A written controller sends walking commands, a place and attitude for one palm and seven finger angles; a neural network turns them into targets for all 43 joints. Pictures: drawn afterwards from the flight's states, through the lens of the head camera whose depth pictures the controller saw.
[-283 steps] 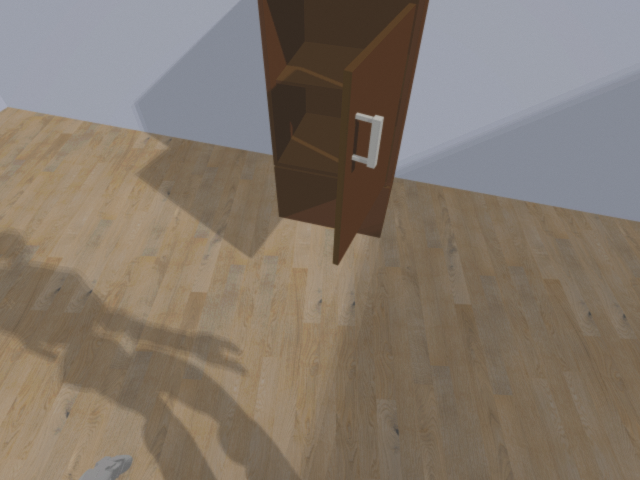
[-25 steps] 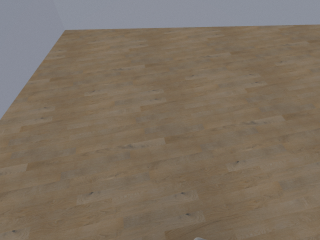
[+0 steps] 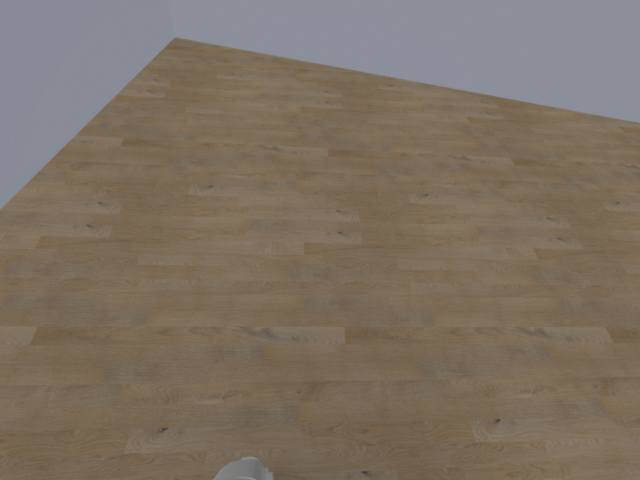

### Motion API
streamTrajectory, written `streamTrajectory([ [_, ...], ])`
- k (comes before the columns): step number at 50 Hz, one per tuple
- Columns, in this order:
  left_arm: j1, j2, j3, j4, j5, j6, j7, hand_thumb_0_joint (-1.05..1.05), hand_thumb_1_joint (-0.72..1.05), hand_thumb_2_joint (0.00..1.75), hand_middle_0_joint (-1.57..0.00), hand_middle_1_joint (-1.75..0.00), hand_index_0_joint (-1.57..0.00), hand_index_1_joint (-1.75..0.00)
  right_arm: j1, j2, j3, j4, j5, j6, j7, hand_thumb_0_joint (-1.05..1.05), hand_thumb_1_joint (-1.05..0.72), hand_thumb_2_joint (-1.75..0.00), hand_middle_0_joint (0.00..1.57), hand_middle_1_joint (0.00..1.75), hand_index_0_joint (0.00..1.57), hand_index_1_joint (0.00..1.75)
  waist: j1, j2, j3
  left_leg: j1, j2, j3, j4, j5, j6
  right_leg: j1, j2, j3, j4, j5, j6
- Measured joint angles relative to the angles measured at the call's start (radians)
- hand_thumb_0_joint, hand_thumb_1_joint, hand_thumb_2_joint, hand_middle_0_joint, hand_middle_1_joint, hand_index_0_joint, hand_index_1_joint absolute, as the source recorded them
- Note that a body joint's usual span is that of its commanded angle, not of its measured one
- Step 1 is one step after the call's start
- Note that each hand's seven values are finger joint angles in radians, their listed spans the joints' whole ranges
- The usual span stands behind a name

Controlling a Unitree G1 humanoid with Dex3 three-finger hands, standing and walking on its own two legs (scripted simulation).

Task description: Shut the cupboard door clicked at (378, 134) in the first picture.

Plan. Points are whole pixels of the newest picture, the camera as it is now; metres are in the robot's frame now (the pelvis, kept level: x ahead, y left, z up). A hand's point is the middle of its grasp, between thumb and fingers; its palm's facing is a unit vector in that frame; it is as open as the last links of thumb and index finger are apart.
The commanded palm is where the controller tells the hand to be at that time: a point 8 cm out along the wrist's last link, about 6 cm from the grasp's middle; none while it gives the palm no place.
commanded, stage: walk to a spot facing it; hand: left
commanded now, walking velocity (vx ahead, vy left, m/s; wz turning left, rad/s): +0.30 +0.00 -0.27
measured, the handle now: out of the picture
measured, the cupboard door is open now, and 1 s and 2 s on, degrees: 80 80 80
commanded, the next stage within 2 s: none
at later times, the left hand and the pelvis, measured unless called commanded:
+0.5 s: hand (213, 382) +0.26 +0.18 -0.14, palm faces +0.10 -0.97 -0.21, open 7.4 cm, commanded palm none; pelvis +0.14 +0.00 +0.01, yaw +6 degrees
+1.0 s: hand out of the picture +0.08 +0.25 -0.18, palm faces +0.48 -0.84 -0.26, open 7.3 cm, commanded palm none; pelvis +0.15 +0.03 +0.00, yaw +25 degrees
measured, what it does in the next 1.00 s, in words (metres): walks ahead, turning left: right foot, then left foot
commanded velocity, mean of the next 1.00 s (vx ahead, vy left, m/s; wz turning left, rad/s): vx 0.02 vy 0.00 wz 0.53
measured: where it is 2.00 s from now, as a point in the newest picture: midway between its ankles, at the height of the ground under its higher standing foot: outside the picture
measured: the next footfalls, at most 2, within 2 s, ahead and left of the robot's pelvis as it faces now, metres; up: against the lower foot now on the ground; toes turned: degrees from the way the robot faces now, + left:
right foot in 0.52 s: +0.23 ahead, -0.11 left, +0.00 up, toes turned +0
left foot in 0.96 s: +0.16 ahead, +0.14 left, +0.00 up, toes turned +32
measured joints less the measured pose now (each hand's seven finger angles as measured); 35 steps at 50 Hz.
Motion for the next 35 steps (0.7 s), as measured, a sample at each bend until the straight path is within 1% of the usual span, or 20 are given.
streamTrajectory([
  [1,-0.005,0.0,0.0,0.003,-0.004,0.01,-0.003,0.01,0.91,0.9,-0.2,-0.3,-0.2,-0.3,-0.004,0.004,0.004,-0.006,-0.001,-0.011,-0.004,0.01,-0.91,-0.9,0.2,0.3,0.19,0.3,0.0,-0.002,0.01,0.006,-0.004,0.01,0.028,-0.032,0.017,-0.062,-0.005,0.041,0.157,-0.022,-0.012],
  [2,-0.014,0.001,-0.001,0.004,-0.005,0.019,-0.005,0.01,0.91,0.9,-0.2,-0.3,-0.2,-0.3,-0.005,0.009,0.007,-0.007,0.001,-0.017,-0.011,0.01,-0.91,-0.9,0.2,0.3,0.19,0.3,-0.002,0.002,0.018,0.025,-0.005,0.019,0.036,-0.059,0.026,-0.129,0.002,0.083,0.318,-0.037,-0.024],
  [3,-0.023,0.005,-0.001,0.005,-0.006,0.026,-0.007,0.01,0.91,0.9,-0.2,-0.3,-0.2,-0.3,0.0,0.015,0.011,-0.005,0.003,-0.02,-0.018,0.01,-0.91,-0.9,0.2,0.3,0.19,0.3,-0.005,0.006,0.02,0.051,-0.008,0.029,0.023,-0.075,0.031,-0.193,0.006,0.108,0.452,-0.023,-0.032],
  [4,-0.036,0.009,0.003,0.003,-0.005,0.03,-0.01,0.01,0.91,0.9,-0.2,-0.3,-0.2,-0.3,0.009,0.024,0.014,-0.001,0.005,-0.021,-0.024,0.01,-0.91,-0.9,0.2,0.3,0.19,0.3,-0.009,0.009,0.019,0.082,-0.012,0.038,-0.004,-0.075,0.026,-0.253,0.006,0.122,0.551,0.008,-0.036],
  [5,-0.05,0.016,0.008,-0.001,-0.003,0.032,-0.011,0.01,0.91,0.9,-0.2,-0.3,-0.2,-0.3,0.02,0.033,0.018,0.006,0.005,-0.022,-0.03,0.01,-0.91,-0.9,0.2,0.3,0.19,0.3,-0.013,0.01,0.019,0.115,-0.018,0.049,-0.037,-0.073,0.026,-0.306,0.003,0.132,0.613,0.045,-0.038],
  [7,-0.081,0.028,0.017,-0.019,0.0,0.035,-0.008,0.01,0.91,0.9,-0.2,-0.3,-0.2,-0.3,0.044,0.036,-0.001,0.011,0.017,-0.034,-0.055,-0.01,-0.94,-0.9,0.21,0.3,0.2,0.3,-0.023,0.01,0.014,0.176,-0.034,0.068,-0.108,-0.061,0.031,-0.395,-0.007,0.145,0.653,0.108,-0.031],
  [10,-0.139,0.048,0.025,-0.054,0.003,0.04,0.0,0.01,0.91,0.9,-0.2,-0.3,-0.19,-0.3,0.093,0.025,0.007,0.042,0.019,-0.034,-0.06,-0.02,-0.96,-0.9,0.21,0.3,0.2,0.3,-0.04,0.012,-0.002,0.241,-0.058,0.067,-0.196,-0.043,0.036,-0.472,-0.025,0.138,0.589,0.171,-0.009],
  [14,-0.224,0.062,0.027,-0.111,0.001,0.046,0.01,0.01,0.91,0.9,-0.19,-0.3,-0.19,-0.3,0.163,0.042,0.023,0.09,0.019,-0.011,-0.052,-0.01,-0.95,-0.9,0.21,0.3,0.2,0.3,-0.051,0.011,-0.014,0.284,-0.085,0.033,-0.252,-0.039,0.037,-0.493,-0.031,0.135,0.434,0.218,0.019],
  [19,-0.306,0.049,0.023,-0.161,-0.004,0.061,0.014,0.01,0.91,0.9,-0.19,-0.3,-0.19,-0.3,0.215,0.072,0.028,0.116,0.012,0.028,-0.04,0.0,-0.92,-0.9,0.21,0.3,0.2,0.3,-0.078,0.02,-0.01,0.289,-0.105,-0.015,-0.231,-0.072,0.026,-0.457,-0.009,0.129,0.295,0.179,0.038],
  [22,-0.333,0.031,0.018,-0.182,-0.009,0.068,0.016,0.01,0.91,0.9,-0.19,-0.3,-0.19,-0.3,0.227,0.076,0.022,0.113,0.009,0.047,-0.038,0.01,-0.91,-0.9,0.21,0.3,0.2,0.3,-0.1,0.04,-0.005,0.276,-0.108,-0.041,-0.192,-0.103,0.014,-0.407,0.016,0.12,0.204,0.134,0.037],
  [24,-0.342,0.018,0.014,-0.197,-0.011,0.065,0.015,0.01,0.91,0.9,-0.19,-0.3,-0.19,-0.3,0.23,0.073,0.017,0.108,0.009,0.058,-0.038,0.01,-0.91,-0.9,0.21,0.3,0.2,0.3,-0.11,0.056,-0.003,0.26,-0.11,-0.061,-0.153,-0.13,0.003,-0.352,0.033,0.112,0.106,0.152,0.034],
  [25,-0.342,0.014,0.01,-0.205,-0.012,0.059,0.013,0.01,0.91,0.9,-0.19,-0.3,-0.19,-0.3,0.233,0.071,0.013,0.103,0.011,0.062,-0.037,0.01,-0.91,-0.9,0.21,0.3,0.2,0.3,-0.111,0.06,-0.005,0.248,-0.114,-0.071,-0.125,-0.148,-0.005,-0.313,0.036,0.106,0.031,0.208,0.033],
  [26,-0.342,0.009,0.007,-0.212,-0.01,0.049,0.014,0.01,0.91,0.9,-0.2,-0.3,-0.2,-0.3,0.235,0.066,0.01,0.098,0.016,0.066,-0.035,0.01,-0.9,-0.9,0.21,0.3,0.2,0.3,-0.109,0.065,-0.006,0.225,-0.115,-0.082,-0.077,-0.17,-0.014,-0.287,0.035,0.094,-0.014,0.243,0.0],
  [27,-0.344,0.0,0.004,-0.215,-0.008,0.04,0.016,0.01,0.91,0.9,-0.2,-0.3,-0.2,-0.3,0.224,0.057,0.005,0.094,0.02,0.072,-0.034,0.01,-0.9,-0.9,0.21,0.3,0.2,0.3,-0.108,0.081,0.001,0.19,-0.111,-0.099,0.011,-0.234,-0.032,-0.288,0.038,0.077,0.001,0.222,-0.033],
  [28,-0.343,-0.007,-0.002,-0.22,-0.007,0.037,0.016,0.01,0.91,0.9,-0.2,-0.3,-0.2,-0.3,0.213,0.048,0.0,0.086,0.022,0.08,-0.035,0.01,-0.9,-0.9,0.21,0.3,0.2,0.3,-0.112,0.09,0.009,0.147,-0.113,-0.113,0.123,-0.297,-0.047,-0.285,0.033,0.059,0.018,0.193,-0.056],
  [29,-0.34,-0.014,-0.007,-0.224,-0.007,0.036,0.017,0.01,0.91,0.9,-0.2,-0.3,-0.2,-0.3,0.203,0.038,-0.006,0.077,0.023,0.088,-0.035,0.01,-0.9,-0.9,0.21,0.3,0.2,0.3,-0.114,0.096,0.013,0.103,-0.113,-0.119,0.233,-0.326,-0.061,-0.274,0.025,0.039,0.02,0.173,-0.068],
  [31,-0.326,-0.021,-0.011,-0.229,-0.007,0.04,0.021,0.01,0.91,0.9,-0.2,-0.3,-0.2,-0.3,0.178,0.017,-0.016,0.063,0.02,0.102,-0.031,0.01,-0.9,-0.9,0.21,0.3,0.2,0.3,-0.106,0.095,0.013,0.03,-0.098,-0.11,0.408,-0.318,-0.084,-0.247,0.007,0.008,-0.001,0.161,-0.074],
  [32,-0.316,-0.022,-0.012,-0.23,-0.007,0.042,0.023,0.01,0.91,0.9,-0.2,-0.3,-0.2,-0.3,0.164,0.006,-0.02,0.056,0.017,0.107,-0.028,0.01,-0.9,-0.9,0.21,0.3,0.2,0.3,-0.1,0.092,0.011,0.002,-0.087,-0.106,0.466,-0.298,-0.093,-0.235,0.0,-0.004,-0.014,0.164,-0.07],
  [33,-0.305,-0.022,-0.012,-0.228,-0.007,0.043,0.024,0.01,0.91,0.9,-0.2,-0.3,-0.2,-0.3,0.149,-0.006,-0.024,0.048,0.016,0.112,-0.025,0.01,-0.9,-0.9,0.21,0.3,0.2,0.3,-0.094,0.089,0.01,-0.022,-0.076,-0.104,0.504,-0.276,-0.099,-0.225,-0.007,-0.015,-0.027,0.169,-0.068],
  [35,-0.284,-0.017,-0.002,-0.228,-0.01,0.043,0.03,0.0,0.91,0.9,-0.2,-0.3,-0.2,-0.3,0.118,-0.029,-0.032,0.028,0.014,0.117,-0.021,0.01,-0.91,-0.9,0.2,0.3,0.2,0.3,-0.085,0.081,0.009,-0.053,-0.055,-0.109,0.524,-0.24,-0.11,-0.209,-0.02,-0.038,-0.048,0.175,-0.066],
])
